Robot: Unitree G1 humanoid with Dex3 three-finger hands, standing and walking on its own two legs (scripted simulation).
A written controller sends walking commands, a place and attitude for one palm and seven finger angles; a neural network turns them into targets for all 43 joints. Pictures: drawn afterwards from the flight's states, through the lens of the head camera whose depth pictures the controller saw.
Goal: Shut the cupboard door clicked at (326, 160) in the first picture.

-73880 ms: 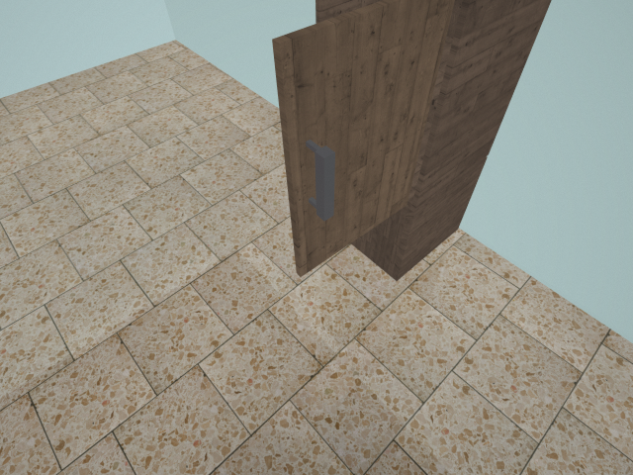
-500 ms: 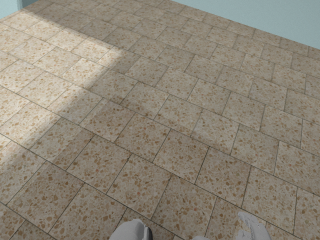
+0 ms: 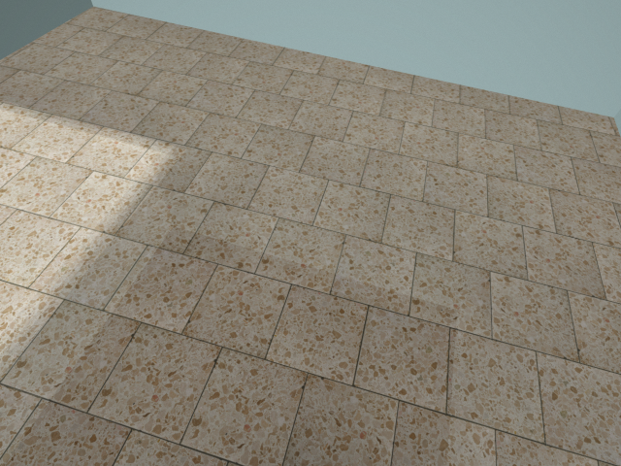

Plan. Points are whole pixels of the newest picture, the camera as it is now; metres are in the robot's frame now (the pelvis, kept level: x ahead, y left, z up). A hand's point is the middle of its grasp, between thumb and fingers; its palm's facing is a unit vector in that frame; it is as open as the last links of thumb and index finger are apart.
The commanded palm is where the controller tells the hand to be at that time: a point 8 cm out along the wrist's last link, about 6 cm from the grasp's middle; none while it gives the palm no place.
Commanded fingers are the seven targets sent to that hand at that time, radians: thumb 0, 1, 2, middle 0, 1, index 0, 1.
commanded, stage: turn to face it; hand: left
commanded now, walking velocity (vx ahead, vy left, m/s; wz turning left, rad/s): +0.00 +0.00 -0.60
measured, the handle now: out of the picture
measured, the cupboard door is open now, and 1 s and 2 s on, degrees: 11 11 11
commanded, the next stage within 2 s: none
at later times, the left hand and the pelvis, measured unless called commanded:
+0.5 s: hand out of the picture +0.13 +0.14 -0.16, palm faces -0.22 -0.95 -0.24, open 7.4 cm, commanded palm none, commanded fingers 0.00 0.90 0.90 -0.20 -0.30 -0.20 -0.30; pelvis +0.00 -0.03 +0.00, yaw -16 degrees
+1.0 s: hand (243, 424) +0.20 +0.11 -0.16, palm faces -0.53 -0.80 -0.28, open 7.4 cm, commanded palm none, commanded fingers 0.00 0.90 0.90 -0.20 -0.30 -0.20 -0.30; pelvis -0.01 -0.02 -0.02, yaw -35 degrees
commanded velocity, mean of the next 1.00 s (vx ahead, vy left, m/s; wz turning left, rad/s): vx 0.00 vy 0.00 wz -0.60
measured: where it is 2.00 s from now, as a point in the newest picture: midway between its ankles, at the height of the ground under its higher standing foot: outside the picture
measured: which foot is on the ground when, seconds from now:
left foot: down 0.00-0.18, up 0.20-0.58, down 0.60-0.98, up 1.00-1.00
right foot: up 0.00-0.16, down 0.18-0.60, up 0.62-0.96, down 0.98-1.00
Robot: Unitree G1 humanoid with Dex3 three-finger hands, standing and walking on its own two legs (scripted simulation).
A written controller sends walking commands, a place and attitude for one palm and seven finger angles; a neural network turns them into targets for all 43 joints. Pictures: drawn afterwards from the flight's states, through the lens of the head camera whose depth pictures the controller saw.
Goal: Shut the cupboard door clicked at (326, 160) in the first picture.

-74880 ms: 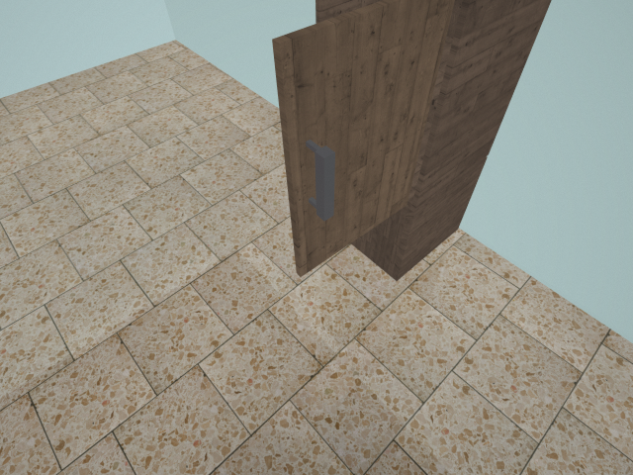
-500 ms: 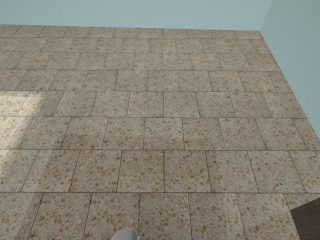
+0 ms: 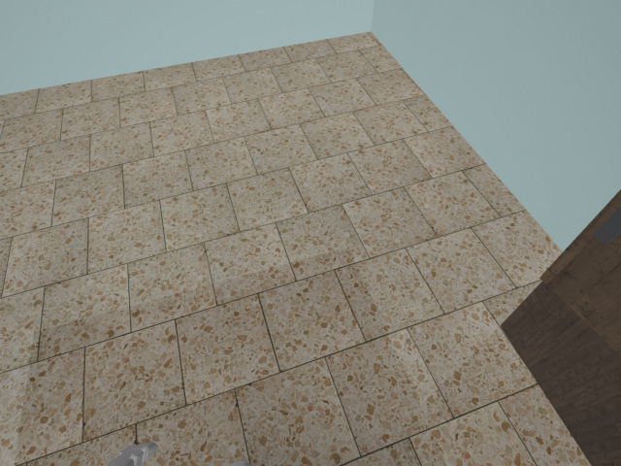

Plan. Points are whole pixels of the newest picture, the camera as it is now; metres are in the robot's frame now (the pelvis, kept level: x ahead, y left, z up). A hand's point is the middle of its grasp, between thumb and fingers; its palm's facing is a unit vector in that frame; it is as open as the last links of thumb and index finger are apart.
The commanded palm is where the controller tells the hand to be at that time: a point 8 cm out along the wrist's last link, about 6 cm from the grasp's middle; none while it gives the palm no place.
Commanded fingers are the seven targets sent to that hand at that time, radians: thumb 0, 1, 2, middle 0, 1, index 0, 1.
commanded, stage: turn to face it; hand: left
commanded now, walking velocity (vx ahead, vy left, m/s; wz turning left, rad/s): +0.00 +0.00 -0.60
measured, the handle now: out of the picture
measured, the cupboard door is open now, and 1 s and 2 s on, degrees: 11 11 11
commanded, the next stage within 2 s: take the last steps up to it in 1.58 s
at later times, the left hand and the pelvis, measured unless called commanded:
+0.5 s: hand (174, 465) +0.14 +0.22 -0.16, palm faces -0.21 -0.96 -0.19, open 7.4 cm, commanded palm none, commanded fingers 0.00 0.90 0.90 -0.20 -0.30 -0.20 -0.30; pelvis +0.02 +0.03 +0.01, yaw -16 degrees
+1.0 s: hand (245, 419) +0.20 +0.12 -0.13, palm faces -0.52 -0.81 -0.28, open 7.4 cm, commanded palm none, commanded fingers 0.00 0.90 0.90 -0.20 -0.30 -0.20 -0.30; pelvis +0.00 +0.00 +0.01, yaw -33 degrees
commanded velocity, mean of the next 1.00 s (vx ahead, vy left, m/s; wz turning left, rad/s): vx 0.00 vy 0.00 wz -0.60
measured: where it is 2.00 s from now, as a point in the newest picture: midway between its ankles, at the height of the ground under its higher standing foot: outside the picture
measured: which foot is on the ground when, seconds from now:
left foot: up 0.00-0.38, down 0.40-0.82, up 0.84-1.00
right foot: down 0.00-0.40, up 0.42-0.80, down 0.82-1.00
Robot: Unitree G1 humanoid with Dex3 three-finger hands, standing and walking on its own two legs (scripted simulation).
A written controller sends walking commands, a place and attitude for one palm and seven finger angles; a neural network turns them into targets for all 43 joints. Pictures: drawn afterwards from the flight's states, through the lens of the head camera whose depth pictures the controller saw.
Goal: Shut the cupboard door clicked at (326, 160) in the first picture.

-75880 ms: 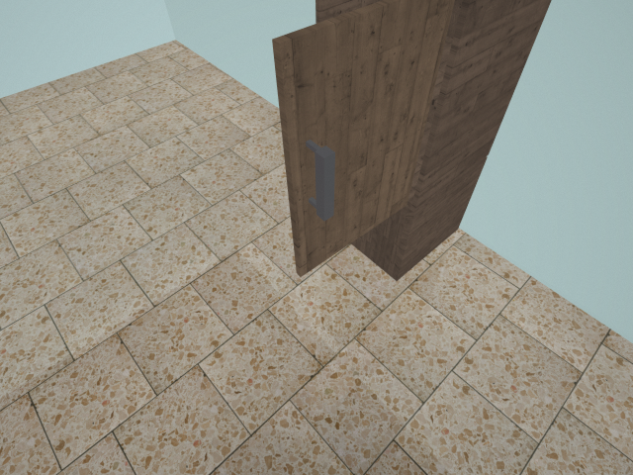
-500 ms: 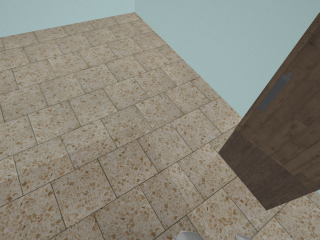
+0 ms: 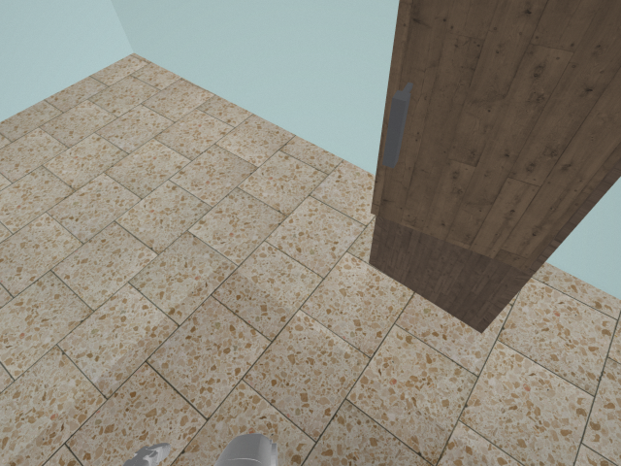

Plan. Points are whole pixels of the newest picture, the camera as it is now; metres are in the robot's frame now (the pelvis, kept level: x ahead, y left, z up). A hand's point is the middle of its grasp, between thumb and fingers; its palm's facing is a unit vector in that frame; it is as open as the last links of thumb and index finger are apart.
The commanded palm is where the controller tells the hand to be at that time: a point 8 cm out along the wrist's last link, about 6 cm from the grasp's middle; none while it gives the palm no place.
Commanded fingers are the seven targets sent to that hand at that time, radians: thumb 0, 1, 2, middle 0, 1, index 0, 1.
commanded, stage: turn to face it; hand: left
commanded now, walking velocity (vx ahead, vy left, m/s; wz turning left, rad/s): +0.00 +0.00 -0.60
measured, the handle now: (399, 126) +0.71 -0.14 -0.02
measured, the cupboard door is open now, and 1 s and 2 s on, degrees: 11 11 11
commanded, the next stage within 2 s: take the last steps up to it in 0.58 s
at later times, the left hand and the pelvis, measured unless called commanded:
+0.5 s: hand (165, 457) +0.15 +0.23 -0.16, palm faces -0.23 -0.95 -0.23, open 7.4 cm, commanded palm none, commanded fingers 0.00 0.90 0.90 -0.20 -0.30 -0.20 -0.30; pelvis +0.01 +0.04 +0.01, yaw -16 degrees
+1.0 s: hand out of the picture +0.13 +0.16 -0.17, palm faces -0.32 -0.93 -0.19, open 7.3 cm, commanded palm none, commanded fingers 0.00 0.90 0.90 -0.20 -0.30 -0.20 -0.30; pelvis +0.04 +0.00 +0.00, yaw -22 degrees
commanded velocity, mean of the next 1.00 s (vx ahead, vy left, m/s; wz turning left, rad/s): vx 0.10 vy -0.01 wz -0.31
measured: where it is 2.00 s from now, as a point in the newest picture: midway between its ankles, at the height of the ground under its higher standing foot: (365, 450)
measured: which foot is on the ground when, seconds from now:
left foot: up 0.00-0.22, down 0.24-0.66, up 0.68-1.00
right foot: down 0.00-0.24, up 0.26-0.64, down 0.66-1.00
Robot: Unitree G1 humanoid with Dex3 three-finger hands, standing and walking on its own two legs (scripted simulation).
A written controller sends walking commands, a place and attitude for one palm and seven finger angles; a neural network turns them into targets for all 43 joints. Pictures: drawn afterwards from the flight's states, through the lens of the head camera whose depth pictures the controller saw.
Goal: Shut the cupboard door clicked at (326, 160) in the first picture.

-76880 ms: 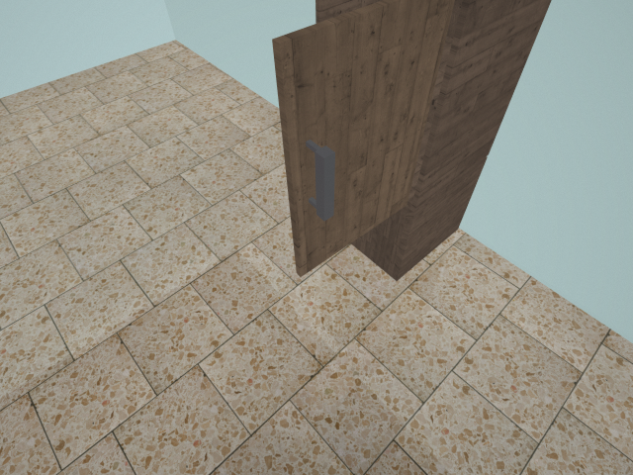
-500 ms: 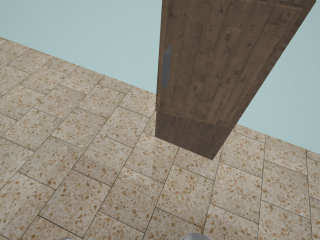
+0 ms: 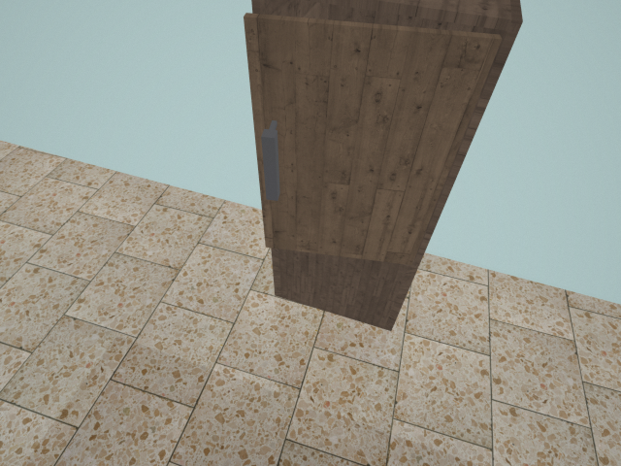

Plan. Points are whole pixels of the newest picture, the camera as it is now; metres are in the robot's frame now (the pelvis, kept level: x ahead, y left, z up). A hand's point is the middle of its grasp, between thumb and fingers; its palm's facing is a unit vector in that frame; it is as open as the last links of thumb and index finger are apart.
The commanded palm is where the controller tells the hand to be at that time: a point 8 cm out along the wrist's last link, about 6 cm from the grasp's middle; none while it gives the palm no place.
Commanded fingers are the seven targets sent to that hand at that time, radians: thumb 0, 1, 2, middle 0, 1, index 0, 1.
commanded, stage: take the last steps up to it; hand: left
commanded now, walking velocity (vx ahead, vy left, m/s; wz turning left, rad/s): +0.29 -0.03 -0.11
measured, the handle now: (273, 161) +0.68 +0.12 -0.02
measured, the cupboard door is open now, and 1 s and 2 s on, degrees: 11 11 11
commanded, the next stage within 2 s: come to a stop and stand still in 0.42 s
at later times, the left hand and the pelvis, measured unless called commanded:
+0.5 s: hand (233, 402) +0.25 +0.14 -0.17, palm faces -0.09 -0.97 -0.22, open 7.4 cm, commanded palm none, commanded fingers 0.00 0.90 0.90 -0.20 -0.30 -0.20 -0.30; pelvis +0.15 -0.04 -0.02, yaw -5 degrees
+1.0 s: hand (218, 395) +0.26 +0.17 -0.19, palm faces +0.03 -0.98 -0.21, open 7.3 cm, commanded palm none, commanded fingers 0.00 0.90 0.90 -0.20 -0.30 -0.20 -0.30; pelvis +0.21 -0.02 -0.01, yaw -3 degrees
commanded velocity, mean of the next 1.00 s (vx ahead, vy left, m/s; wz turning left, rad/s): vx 0.00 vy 0.01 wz -0.02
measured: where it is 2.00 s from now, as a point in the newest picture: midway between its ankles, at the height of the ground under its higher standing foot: outside the picture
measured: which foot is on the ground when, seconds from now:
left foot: up 0.00-0.02, down 0.04-0.48, up 0.50-0.94, down 0.96-1.00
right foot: down 0.00-0.06, up 0.08-0.46, down 0.48-0.98, up 1.00-1.00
